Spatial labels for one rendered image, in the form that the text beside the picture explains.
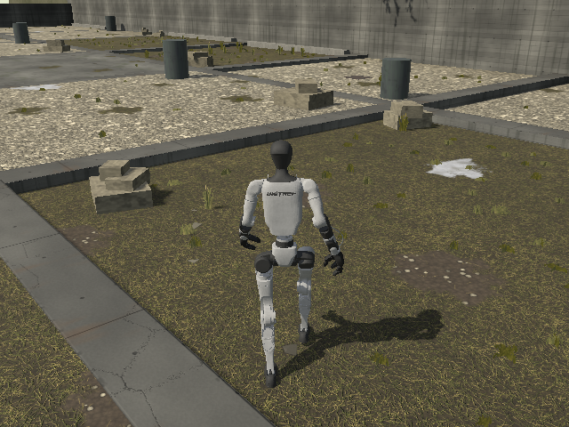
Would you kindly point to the left robot hand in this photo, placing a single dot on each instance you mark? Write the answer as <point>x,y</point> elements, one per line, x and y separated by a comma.
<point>252,238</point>

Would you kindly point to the robot right foot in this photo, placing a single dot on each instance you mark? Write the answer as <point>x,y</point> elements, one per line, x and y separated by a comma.
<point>304,336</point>

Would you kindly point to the robot torso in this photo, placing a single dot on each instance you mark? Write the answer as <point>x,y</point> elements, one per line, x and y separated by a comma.
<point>282,204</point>

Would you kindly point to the robot right upper arm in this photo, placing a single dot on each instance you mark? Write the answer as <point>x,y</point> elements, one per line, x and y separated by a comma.
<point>315,201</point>

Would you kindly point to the robot left upper arm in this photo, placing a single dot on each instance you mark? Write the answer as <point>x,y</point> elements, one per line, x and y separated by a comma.
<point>250,202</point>

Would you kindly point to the right robot forearm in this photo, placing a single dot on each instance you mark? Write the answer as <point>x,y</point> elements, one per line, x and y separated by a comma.
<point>329,238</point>

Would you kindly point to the right robot hand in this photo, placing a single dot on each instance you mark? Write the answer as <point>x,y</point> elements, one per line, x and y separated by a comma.
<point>339,261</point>

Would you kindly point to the left robot forearm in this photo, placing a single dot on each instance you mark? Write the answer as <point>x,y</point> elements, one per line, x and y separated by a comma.
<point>244,231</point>

